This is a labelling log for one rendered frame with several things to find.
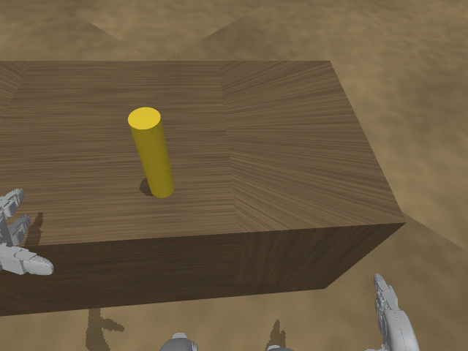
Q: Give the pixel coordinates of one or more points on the can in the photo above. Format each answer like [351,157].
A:
[146,126]

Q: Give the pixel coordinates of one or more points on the left robot hand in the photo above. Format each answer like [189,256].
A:
[12,257]

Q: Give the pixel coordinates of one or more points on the right robot hand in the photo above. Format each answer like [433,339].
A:
[394,324]

